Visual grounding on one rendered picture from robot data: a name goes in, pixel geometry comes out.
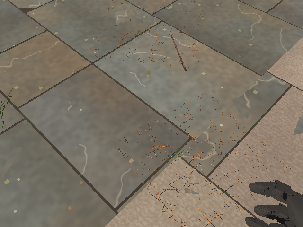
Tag right robot hand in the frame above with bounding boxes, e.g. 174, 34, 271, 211
245, 180, 303, 227

